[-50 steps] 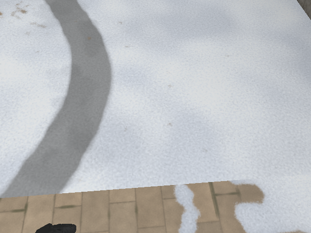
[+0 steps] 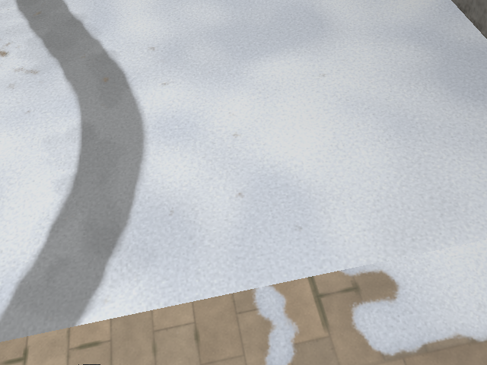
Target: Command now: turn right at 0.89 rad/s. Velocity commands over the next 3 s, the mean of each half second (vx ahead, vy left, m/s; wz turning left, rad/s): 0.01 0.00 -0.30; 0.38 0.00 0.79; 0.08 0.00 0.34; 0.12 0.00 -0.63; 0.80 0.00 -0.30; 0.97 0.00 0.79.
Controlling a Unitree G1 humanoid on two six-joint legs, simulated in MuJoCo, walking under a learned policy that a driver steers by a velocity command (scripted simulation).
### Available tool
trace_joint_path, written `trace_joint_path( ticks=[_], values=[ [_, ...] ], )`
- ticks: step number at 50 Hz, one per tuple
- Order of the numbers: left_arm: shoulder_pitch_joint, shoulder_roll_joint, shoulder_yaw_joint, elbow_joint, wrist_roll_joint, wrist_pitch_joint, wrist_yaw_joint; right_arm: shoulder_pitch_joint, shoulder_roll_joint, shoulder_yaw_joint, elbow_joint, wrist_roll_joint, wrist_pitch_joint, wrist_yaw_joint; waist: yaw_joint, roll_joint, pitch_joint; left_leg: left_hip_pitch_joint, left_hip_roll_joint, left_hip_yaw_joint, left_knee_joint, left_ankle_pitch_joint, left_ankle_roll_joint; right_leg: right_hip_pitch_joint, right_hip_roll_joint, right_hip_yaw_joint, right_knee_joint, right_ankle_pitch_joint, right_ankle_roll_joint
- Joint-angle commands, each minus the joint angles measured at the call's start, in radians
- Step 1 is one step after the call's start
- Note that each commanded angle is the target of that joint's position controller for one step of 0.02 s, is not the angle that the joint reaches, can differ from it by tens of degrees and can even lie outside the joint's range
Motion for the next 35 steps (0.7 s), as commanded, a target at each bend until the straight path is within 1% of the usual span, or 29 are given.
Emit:
trace_joint_path(
  ticks=[1, 2, 3, 4, 6, 7, 9, 11, 13, 14, 16, 17, 18, 19, 20, 21, 22, 23, 24, 25, 26, 27, 28, 29, 30, 32, 33, 34, 35],
  values=[
    [0.118, 0.231, 0.068, -0.086, 0.013, -0.01, 0.032, -0.128, -0.043, -0.002, -0.138, 0.003, -0.023, 0.007, 0.101, -0.261, -0.157, -0.398, -0.084, -0.222, 0.464, 0.002, -0.05, 0.303, -0.333, 0.653, -0.458, 0.23, -0.26],
    [0.037, 0.179, 0.048, -0.107, 0.028, -0.005, 0.04, -0.143, -0.033, 0.0, -0.123, 0.002, -0.034, 0.009, 0.065, -0.226, -0.1, -0.396, -0.073, -0.217, 0.501, 0.115, -0.045, 0.231, -0.266, 0.548, -0.439, 0.165, -0.234],
    [-0.001, 0.153, 0.036, -0.114, 0.018, -0.008, 0.045, -0.15, -0.038, -0.002, -0.127, -0.016, -0.035, 0.014, 0.045, -0.186, -0.084, -0.408, -0.075, -0.22, 0.512, 0.178, -0.036, 0.202, -0.214, 0.502, -0.403, 0.184, -0.198],
    [0.003, 0.127, 0.026, -0.113, 0.011, -0.013, 0.047, -0.137, -0.045, -0.004, -0.112, -0.026, -0.029, 0.017, 0.031, -0.157, -0.079, -0.408, -0.077, -0.219, 0.499, 0.224, -0.028, 0.191, -0.174, 0.466, -0.372, 0.229, -0.172],
    [0.011, 0.11, 0.02, -0.109, 0.009, -0.021, 0.05, -0.111, -0.019, 0.001, -0.1, -0.03, -0.012, 0.021, 0.019, -0.12, -0.123, -0.4, -0.118, -0.198, 0.584, 0.293, -0.013, 0.178, -0.144, 0.454, -0.306, 0.365, -0.155],
    [0.02, 0.115, 0.019, -0.105, 0.014, -0.027, 0.055, -0.091, -0.004, 0.007, -0.096, -0.03, -0.008, 0.018, 0.014, -0.112, -0.148, -0.407, -0.125, -0.203, 0.594, 0.308, -0.009, 0.188, -0.148, 0.461, -0.298, 0.385, -0.155],
    [0.037, 0.11, 0.01, -0.105, 0.023, -0.038, 0.061, -0.097, 0.017, 0.018, -0.098, -0.023, 0.001, 0.011, 0.022, -0.113, -0.171, -0.414, -0.137, -0.19, 0.628, 0.327, -0.008, 0.199, -0.152, 0.468, -0.296, 0.441, -0.156],
    [0.053, 0.089, -0.003, -0.102, 0.022, -0.05, 0.063, -0.09, 0.019, 0.02, -0.095, -0.017, 0.011, -0.002, 0.032, -0.138, -0.188, -0.416, -0.146, -0.186, 0.673, 0.32, -0.002, 0.227, -0.167, 0.475, -0.304, 0.503, -0.173],
    [0.059, 0.048, -0.024, -0.096, 0.023, -0.062, 0.068, -0.1, 0.027, 0.024, -0.09, -0.007, 0.017, -0.007, 0.04, -0.131, -0.188, -0.396, -0.14, -0.191, 0.643, 0.302, -0.004, 0.251, -0.186, 0.468, -0.324, 0.526, -0.188],
    [0.061, 0.026, -0.035, -0.096, 0.017, -0.067, 0.07, -0.103, 0.016, 0.027, -0.086, 0.0, 0.015, -0.004, 0.045, -0.119, -0.181, -0.384, -0.13, -0.203, 0.556, 0.276, -0.012, 0.266, -0.194, 0.455, -0.336, 0.494, -0.19],
    [0.065, -0.027, -0.06, -0.07, 0.029, -0.074, 0.073, -0.068, 0.061, 0.042, -0.042, 0.017, 0.024, 0.009, 0.031, -0.154, -0.171, -0.235, -0.119, -0.188, 0.321, 0.233, -0.006, 0.235, -0.176, 0.367, -0.361, 0.49, -0.168],
    [0.074, -0.036, -0.066, -0.046, 0.031, -0.079, 0.068, -0.056, 0.079, 0.05, -0.024, 0.017, 0.024, 0.017, 0.03, -0.171, -0.158, -0.126, -0.119, -0.168, 0.134, 0.179, 0.012, 0.206, -0.161, 0.31, -0.381, 0.486, -0.142],
    [0.09, -0.024, -0.06, -0.031, 0.031, -0.083, 0.06, -0.067, 0.086, 0.05, -0.016, 0.019, 0.024, 0.021, 0.047, -0.212, -0.135, -0.017, -0.134, -0.133, -0.03, 0.096, 0.03, 0.174, -0.156, 0.271, -0.405, 0.488, -0.135],
    [0.116, 0.004, -0.047, -0.015, 0.032, -0.084, 0.055, -0.082, 0.068, 0.041, -0.015, 0.025, 0.025, 0.022, 0.071, -0.262, -0.121, 0.037, -0.154, -0.105, -0.117, 0.038, 0.043, 0.187, -0.164, 0.274, -0.41, 0.501, -0.147],
    [0.123, 0.034, -0.033, -0.009, 0.034, -0.085, 0.051, -0.096, 0.041, 0.027, -0.028, 0.029, 0.023, 0.018, 0.075, -0.266, -0.114, 0.073, -0.171, -0.098, -0.18, 0.038, 0.054, 0.201, -0.185, 0.289, -0.386, 0.557, -0.157],
    [0.089, 0.049, -0.025, -0.02, 0.028, -0.082, 0.049, -0.058, 0.023, 0.014, -0.015, 0.033, 0.011, 0.014, 0.05, -0.242, -0.137, 0.12, -0.176, -0.095, -0.239, 0.114, 0.07, 0.216, -0.212, 0.298, -0.343, 0.65, -0.16],
    [0.064, 0.062, -0.019, -0.023, 0.016, -0.074, 0.052, -0.023, 0.026, 0.012, -0.003, 0.036, -0.003, 0.012, 0.019, -0.204, -0.136, 0.155, -0.19, -0.075, -0.366, 0.195, 0.081, 0.228, -0.206, 0.268, -0.286, 0.693, -0.141],
    [0.081, 0.074, -0.007, -0.016, 0.007, -0.066, 0.053, -0.031, 0.019, 0.007, -0.005, 0.027, -0.016, 0.015, 0.017, -0.156, -0.113, 0.149, -0.199, -0.102, -0.471, 0.252, 0.092, 0.241, -0.171, 0.236, -0.224, 0.665, -0.107],
    [0.083, 0.071, -0.002, -0.027, 0.011, -0.069, 0.05, 0.004, -0.002, -0.001, -0.005, 0.004, -0.028, 0.02, 0.003, -0.079, -0.14, 0.233, -0.155, -0.229, -0.511, 0.302, 0.126, 0.153, -0.127, 0.202, -0.124, 0.441, -0.072],
    [0.072, 0.014, -0.013, -0.063, 0.025, -0.072, 0.043, 0.09, -0.065, -0.017, -0.004, -0.013, -0.041, 0.024, -0.004, 0.133, -0.171, 0.381, 0.033, -0.537, -0.596, 0.34, 0.196, -0.082, -0.017, 0.094, 0.102, -0.023, -0.023],
    [0.023, 0.02, -0.012, -0.095, 0.024, -0.068, 0.03, 0.155, -0.15, -0.056, 0.02, 0.002, -0.045, 0.035, -0.061, 0.286, -0.116, 0.428, 0.156, -0.862, -0.72, 0.058, 0.373, -0.343, 0.076, 0.029, 0.288, -0.199, 0.025],
    [-0.012, 0.027, -0.008, -0.082, 0.051, -0.076, 0.016, 0.159, -0.117, -0.056, 0.022, 0.0, -0.047, 0.041, -0.07, 0.156, -0.063, 0.357, 0.141, -0.958, -0.815, -0.431, 0.42, -0.435, 0.03, 0.098, 0.485, -0.152, 0.038],
    [-0.085, 0.029, -0.008, -0.095, 0.043, -0.088, 0.005, 0.091, -0.097, -0.05, 0.002, 0.015, -0.052, 0.043, -0.062, 0.106, 0.008, 0.271, 0.113, -0.903, -0.806, -0.429, 0.413, -0.486, 0.004, 0.107, 0.598, -0.072, 0.057],
    [-0.104, 0.028, -0.01, -0.088, 0.037, -0.101, -0.006, 0.07, -0.086, -0.042, -0.004, 0.01, -0.065, 0.044, -0.044, 0.065, 0.019, 0.25, 0.074, -0.827, -0.771, -0.352, 0.388, -0.522, -0.017, 0.11, 0.64, -0.019, 0.063],
    [-0.112, 0.022, -0.013, -0.083, 0.045, -0.112, -0.022, 0.094, -0.083, -0.044, 0.009, 0.016, -0.076, 0.038, -0.043, 0.008, 0.001, 0.256, 0.04, -0.784, -0.755, -0.299, 0.376, -0.543, -0.023, 0.109, 0.653, 0.002, 0.069],
    [-0.108, -0.04, -0.038, -0.054, 0.06, -0.115, -0.028, 0.123, -0.056, -0.038, 0.025, 0.007, -0.096, 0.04, -0.037, 0.006, -0.051, 0.248, -0.03, -0.704, -0.686, -0.148, 0.368, -0.57, -0.01, 0.067, 0.816, 0.009, 0.06],
    [-0.117, -0.065, -0.049, -0.057, 0.067, -0.112, -0.028, 0.134, -0.055, -0.035, 0.04, 0.012, -0.099, 0.037, -0.045, 0.007, -0.063, 0.229, -0.054, -0.685, -0.658, -0.104, 0.387, -0.611, 0.002, 0.053, 0.952, -0.002, 0.05],
    [-0.154, -0.079, -0.062, -0.077, 0.077, -0.11, -0.026, 0.195, -0.066, -0.034, 0.064, 0.015, -0.106, 0.034, -0.065, 0.018, -0.057, 0.272, -0.054, -0.729, -0.664, -0.143, 0.405, -0.728, -0.004, 0.054, 1.056, -0.045, 0.04],
    [-0.198, -0.08, -0.071, -0.105, 0.079, -0.11, -0.024, 0.243, -0.069, -0.033, 0.081, 0.019, -0.115, 0.031, -0.081, 0.023, -0.039, 0.324, -0.041, -0.779, -0.673, -0.162, 0.415, -0.841, -0.022, 0.071, 1.1, -0.069, 0.039]
  ],
)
